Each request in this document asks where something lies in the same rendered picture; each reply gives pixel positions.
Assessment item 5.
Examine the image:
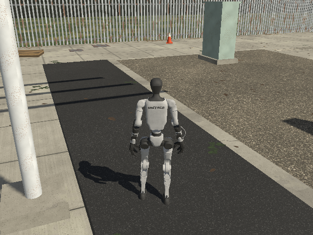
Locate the humanoid robot head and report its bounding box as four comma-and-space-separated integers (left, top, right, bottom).
148, 78, 165, 101

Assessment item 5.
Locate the right robot upper arm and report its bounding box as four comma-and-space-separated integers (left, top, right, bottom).
167, 99, 179, 126

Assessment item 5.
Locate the right robot thigh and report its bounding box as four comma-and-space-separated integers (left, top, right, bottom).
163, 137, 173, 173

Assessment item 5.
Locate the robot left hand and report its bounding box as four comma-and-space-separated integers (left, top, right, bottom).
129, 143, 141, 157

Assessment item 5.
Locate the robot right hand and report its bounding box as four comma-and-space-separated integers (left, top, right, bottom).
174, 141, 185, 154

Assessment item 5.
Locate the left robot upper arm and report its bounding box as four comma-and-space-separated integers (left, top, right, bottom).
134, 99, 146, 127

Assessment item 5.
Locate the left robot forearm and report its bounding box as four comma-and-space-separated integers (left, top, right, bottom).
130, 120, 139, 144

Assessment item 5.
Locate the right robot forearm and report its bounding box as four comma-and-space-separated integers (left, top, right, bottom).
174, 119, 183, 142

